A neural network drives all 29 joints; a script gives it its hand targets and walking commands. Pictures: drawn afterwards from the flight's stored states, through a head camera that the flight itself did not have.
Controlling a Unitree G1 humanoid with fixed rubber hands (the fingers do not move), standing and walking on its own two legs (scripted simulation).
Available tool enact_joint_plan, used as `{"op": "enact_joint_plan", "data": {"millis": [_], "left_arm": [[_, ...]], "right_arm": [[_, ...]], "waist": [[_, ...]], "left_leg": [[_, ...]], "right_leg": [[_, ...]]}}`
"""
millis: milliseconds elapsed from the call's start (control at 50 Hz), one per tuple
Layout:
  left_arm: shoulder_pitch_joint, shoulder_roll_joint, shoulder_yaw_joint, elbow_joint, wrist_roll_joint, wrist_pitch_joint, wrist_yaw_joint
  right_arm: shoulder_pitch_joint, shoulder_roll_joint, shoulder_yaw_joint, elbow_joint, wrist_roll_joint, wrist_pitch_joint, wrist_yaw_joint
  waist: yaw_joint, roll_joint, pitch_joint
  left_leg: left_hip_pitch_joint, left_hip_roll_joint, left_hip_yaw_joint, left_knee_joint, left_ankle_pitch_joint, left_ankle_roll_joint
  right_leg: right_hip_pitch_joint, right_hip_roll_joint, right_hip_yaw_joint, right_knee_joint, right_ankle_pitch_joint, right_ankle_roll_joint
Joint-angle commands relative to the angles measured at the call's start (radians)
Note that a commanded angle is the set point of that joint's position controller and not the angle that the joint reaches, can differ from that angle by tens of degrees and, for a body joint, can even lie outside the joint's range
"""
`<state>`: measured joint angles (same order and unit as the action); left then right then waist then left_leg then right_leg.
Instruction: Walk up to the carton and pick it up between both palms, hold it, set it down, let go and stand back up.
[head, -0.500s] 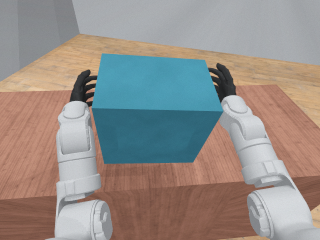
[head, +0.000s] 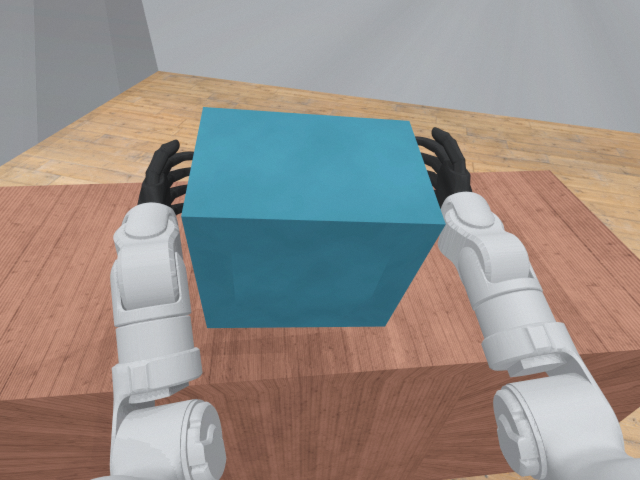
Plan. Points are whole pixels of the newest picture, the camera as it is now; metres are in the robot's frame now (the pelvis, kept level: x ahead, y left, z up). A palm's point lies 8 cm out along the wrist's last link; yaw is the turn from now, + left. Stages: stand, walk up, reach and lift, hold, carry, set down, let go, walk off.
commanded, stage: hold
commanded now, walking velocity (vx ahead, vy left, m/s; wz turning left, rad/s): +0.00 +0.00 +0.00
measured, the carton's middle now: (304, 228) +0.37 +0.02 +0.15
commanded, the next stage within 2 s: none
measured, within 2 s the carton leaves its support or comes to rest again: neither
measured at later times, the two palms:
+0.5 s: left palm (163, 205) +0.35 +0.18 +0.20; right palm (454, 193) +0.36 -0.16 +0.21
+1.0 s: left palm (161, 204) +0.35 +0.19 +0.21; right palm (452, 193) +0.36 -0.16 +0.21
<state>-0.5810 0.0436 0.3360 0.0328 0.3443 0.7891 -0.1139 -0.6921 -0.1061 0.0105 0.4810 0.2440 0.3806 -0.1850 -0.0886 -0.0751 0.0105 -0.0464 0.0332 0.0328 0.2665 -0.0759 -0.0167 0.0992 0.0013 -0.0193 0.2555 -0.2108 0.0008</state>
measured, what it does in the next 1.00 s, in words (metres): stands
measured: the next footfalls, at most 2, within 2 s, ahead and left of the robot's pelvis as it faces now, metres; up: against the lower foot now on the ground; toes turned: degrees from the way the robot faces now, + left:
none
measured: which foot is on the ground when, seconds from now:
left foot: down 0.00-1.00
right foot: down 0.00-1.00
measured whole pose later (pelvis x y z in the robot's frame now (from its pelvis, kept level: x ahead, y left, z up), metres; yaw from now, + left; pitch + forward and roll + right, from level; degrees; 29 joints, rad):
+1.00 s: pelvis +0.00 +0.00 +0.00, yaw +0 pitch -8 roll +0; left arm -0.60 0.05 0.33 0.05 0.34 0.79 -0.10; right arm -0.70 -0.12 0.01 0.50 0.24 0.38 -0.18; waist -0.09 -0.07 0.01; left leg -0.05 0.03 0.03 0.26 -0.07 -0.02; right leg 0.09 0.00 -0.02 0.26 -0.21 0.00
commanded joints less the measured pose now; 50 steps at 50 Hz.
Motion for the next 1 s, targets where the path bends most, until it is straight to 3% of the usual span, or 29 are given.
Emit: {"op": "enact_joint_plan", "data": {"millis": [0,40,60,80,140,160,180,200,240,260,280,320,340,400,460,480,520,540,560,640,700,720,740,800,820,840,880,920,980], "left_arm": [[-0.560,-0.428,-0.424,-0.121,-0.182,-0.084,-0.133],[-0.547,-0.420,-0.421,-0.142,-0.164,-0.077,-0.131],[-0.574,-0.426,-0.454,-0.176,-0.185,-0.082,-0.126],[-0.565,-0.409,-0.418,-0.143,-0.159,-0.075,-0.129],[-0.592,-0.435,-0.438,-0.116,-0.173,-0.081,-0.125],[-0.610,-0.452,-0.457,-0.134,-0.174,-0.089,-0.120],[-0.592,-0.424,-0.413,-0.077,-0.160,-0.069,-0.120],[-0.606,-0.445,-0.460,-0.119,-0.201,-0.079,-0.115],[-0.639,-0.442,-0.482,-0.166,-0.193,-0.092,-0.112],[-0.600,-0.453,-0.458,-0.107,-0.179,-0.093,-0.112],[-0.612,-0.473,-0.487,-0.151,-0.220,-0.092,-0.104],[-0.535,-0.429,-0.397,-0.057,-0.152,-0.073,-0.120],[-0.514,-0.429,-0.395,-0.075,-0.160,-0.071,-0.122],[-0.577,-0.419,-0.410,-0.094,-0.175,-0.076,-0.131],[-0.586,-0.432,-0.410,-0.085,-0.174,-0.080,-0.129],[-0.562,-0.433,-0.406,-0.107,-0.182,-0.079,-0.134],[-0.546,-0.449,-0.409,-0.098,-0.167,-0.078,-0.131],[-0.605,-0.447,-0.438,-0.138,-0.167,-0.085,-0.135],[-0.551,-0.445,-0.445,-0.194,-0.180,-0.085,-0.127],[-0.499,-0.417,-0.431,-0.165,-0.167,-0.058,-0.139],[-0.576,-0.414,-0.445,-0.185,-0.161,-0.068,-0.139],[-0.609,-0.400,-0.434,-0.160,-0.177,-0.073,-0.130],[-0.590,-0.427,-0.453,-0.169,-0.186,-0.074,-0.128],[-0.577,-0.434,-0.440,-0.135,-0.175,-0.065,-0.123],[-0.553,-0.410,-0.412,-0.142,-0.154,-0.072,-0.121],[-0.552,-0.437,-0.436,-0.146,-0.168,-0.068,-0.119],[-0.560,-0.412,-0.388,-0.068,-0.154,-0.058,-0.132],[-0.590,-0.429,-0.423,-0.073,-0.189,-0.070,-0.131],[-0.572,-0.447,-0.450,-0.157,-0.210,-0.084,-0.123]], "right_arm": [[-0.622,0.468,0.285,-0.242,0.050,-0.046,0.119],[-0.601,0.456,0.291,-0.232,0.063,-0.044,0.124],[-0.599,0.462,0.289,-0.257,0.069,-0.053,0.126],[-0.617,0.461,0.291,-0.253,0.065,-0.048,0.123],[-0.670,0.474,0.273,-0.227,0.062,-0.060,0.136],[-0.661,0.477,0.262,-0.217,0.058,-0.067,0.140],[-0.668,0.451,0.244,-0.194,0.051,-0.057,0.141],[-0.724,0.475,0.268,-0.287,0.063,-0.076,0.143],[-0.667,0.489,0.269,-0.253,0.053,-0.079,0.137],[-0.662,0.488,0.276,-0.214,0.054,-0.067,0.136],[-0.655,0.466,0.268,-0.250,0.054,-0.068,0.138],[-0.617,0.473,0.276,-0.144,0.046,-0.041,0.134],[-0.600,0.453,0.252,-0.148,0.049,-0.042,0.139],[-0.655,0.457,0.273,-0.195,0.052,-0.055,0.136],[-0.703,0.508,0.302,-0.253,0.083,-0.063,0.127],[-0.624,0.485,0.309,-0.229,0.089,-0.054,0.123],[-0.676,0.497,0.312,-0.252,0.079,-0.058,0.118],[-0.670,0.496,0.302,-0.262,0.081,-0.064,0.114],[-0.601,0.494,0.326,-0.266,0.106,-0.055,0.116],[-0.575,0.435,0.293,-0.262,0.092,-0.036,0.105],[-0.624,0.456,0.283,-0.267,0.083,-0.043,0.111],[-0.646,0.457,0.271,-0.272,0.064,-0.040,0.119],[-0.615,0.455,0.280,-0.257,0.060,-0.044,0.129],[-0.641,0.457,0.271,-0.233,0.064,-0.046,0.133],[-0.647,0.475,0.296,-0.257,0.074,-0.051,0.129],[-0.632,0.462,0.288,-0.218,0.080,-0.050,0.135],[-0.649,0.446,0.280,-0.219,0.050,-0.039,0.129],[-0.678,0.458,0.256,-0.224,0.057,-0.047,0.133],[-0.663,0.480,0.311,-0.312,0.077,-0.061,0.123]], "waist": [[-0.010,0.066,-0.332],[-0.007,0.090,-0.303],[-0.028,0.111,-0.330],[0.002,0.078,-0.293],[0.003,0.098,-0.303],[-0.020,0.113,-0.277],[0.007,0.102,-0.237],[0.000,0.092,-0.344],[-0.026,0.116,-0.358],[-0.013,0.103,-0.344],[-0.034,0.103,-0.401],[-0.005,0.074,-0.280],[-0.003,0.087,-0.301],[-0.003,0.040,-0.308],[0.019,0.047,-0.304],[-0.004,0.047,-0.307],[0.016,0.053,-0.303],[-0.018,0.081,-0.330],[-0.002,0.106,-0.357],[-0.029,0.083,-0.313],[-0.019,0.101,-0.299],[0.005,0.083,-0.305],[-0.016,0.100,-0.290],[-0.011,0.113,-0.315],[0.023,0.080,-0.310],[0.010,0.108,-0.319],[0.016,0.036,-0.263],[-0.015,0.064,-0.317],[-0.007,0.062,-0.412]], "left_leg": [[0.304,-0.055,0.026,0.033,0.142,0.005],[0.285,-0.060,0.029,0.026,0.150,0.001],[0.293,-0.060,0.019,0.030,0.149,-0.003],[0.296,-0.055,0.033,0.026,0.132,0.008],[0.274,-0.050,0.028,0.005,0.076,0.007],[0.250,-0.052,0.021,0.003,0.061,0.004],[0.250,-0.052,0.029,-0.007,0.035,0.011],[0.293,-0.048,0.025,0.019,0.078,0.016],[0.297,-0.052,0.031,0.034,0.131,0.001],[0.296,-0.052,0.016,0.035,0.137,0.007],[0.329,-0.045,0.013,0.043,0.178,-0.007],[0.269,-0.061,0.025,0.024,0.128,0.013],[0.287,-0.051,0.026,0.014,0.101,0.010],[0.267,-0.060,0.024,0.018,0.127,0.021],[0.274,-0.065,0.032,0.029,0.156,0.023],[0.301,-0.070,0.027,0.044,0.203,0.016],[0.290,-0.069,0.031,0.039,0.163,0.021],[0.297,-0.069,0.028,0.044,0.178,0.013],[0.311,-0.068,0.024,0.059,0.236,0.006],[0.318,-0.064,0.023,0.047,0.209,-0.003],[0.294,-0.057,0.025,0.028,0.129,0.007],[0.279,-0.050,0.032,0.010,0.089,0.009],[0.290,-0.056,0.033,0.017,0.116,-0.001],[0.292,-0.057,0.033,0.022,0.123,0.004],[0.295,-0.054,0.032,0.029,0.146,0.011],[0.315,-0.056,0.031,0.036,0.153,-0.003],[0.290,-0.057,0.038,0.013,0.120,0.019],[0.271,-0.048,0.036,0.016,0.083,0.011],[0.312,-0.061,0.015,0.058,0.227,0.004]], "right_leg": [[-0.180,0.050,-0.055,-0.048,0.243,0.057],[-0.176,0.052,-0.063,-0.044,0.213,0.051],[-0.182,0.052,-0.063,-0.042,0.189,0.049],[-0.179,0.048,-0.059,-0.051,0.189,0.051],[-0.204,0.054,-0.064,-0.061,0.090,0.046],[-0.199,0.049,-0.062,-0.061,0.084,0.042],[-0.223,0.045,-0.064,-0.070,0.047,0.040],[-0.222,0.047,-0.060,-0.064,0.088,0.040],[-0.180,0.044,-0.057,-0.052,0.169,0.045],[-0.187,0.050,-0.051,-0.058,0.154,0.042],[-0.193,0.056,-0.056,-0.045,0.206,0.036],[-0.181,0.046,-0.056,-0.056,0.188,0.052],[-0.196,0.049,-0.053,-0.064,0.126,0.042],[-0.173,0.053,-0.058,-0.059,0.176,0.047],[-0.156,0.043,-0.046,-0.054,0.253,0.064],[-0.160,0.046,-0.048,-0.042,0.335,0.070],[-0.162,0.043,-0.050,-0.052,0.270,0.068],[-0.155,0.041,-0.052,-0.046,0.298,0.064],[-0.134,0.042,-0.040,-0.031,0.366,0.066],[-0.133,0.045,-0.052,-0.045,0.332,0.062],[-0.182,0.045,-0.052,-0.049,0.198,0.053],[-0.190,0.046,-0.059,-0.056,0.117,0.046],[-0.198,0.044,-0.062,-0.048,0.175,0.048],[-0.196,0.043,-0.060,-0.058,0.159,0.045],[-0.195,0.046,-0.057,-0.048,0.203,0.052],[-0.199,0.048,-0.059,-0.044,0.203,0.050],[-0.187,0.048,-0.058,-0.064,0.169,0.051],[-0.188,0.049,-0.052,-0.055,0.162,0.053],[-0.141,0.049,-0.051,-0.028,0.363,0.057]]}}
